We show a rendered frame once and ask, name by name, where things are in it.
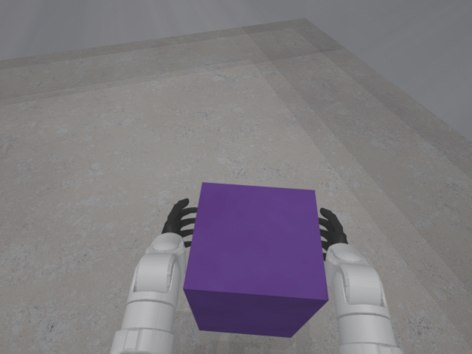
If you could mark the right robot hand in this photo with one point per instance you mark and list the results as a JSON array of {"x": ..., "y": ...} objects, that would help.
[{"x": 334, "y": 233}]

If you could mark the carton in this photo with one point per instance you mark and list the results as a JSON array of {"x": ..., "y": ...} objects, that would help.
[{"x": 256, "y": 264}]

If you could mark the left robot hand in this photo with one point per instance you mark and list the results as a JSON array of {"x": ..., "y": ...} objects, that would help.
[{"x": 174, "y": 222}]

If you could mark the robot left forearm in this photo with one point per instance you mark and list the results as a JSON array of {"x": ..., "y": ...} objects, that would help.
[{"x": 147, "y": 326}]

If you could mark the robot right forearm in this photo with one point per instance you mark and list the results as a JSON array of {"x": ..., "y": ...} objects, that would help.
[{"x": 361, "y": 308}]

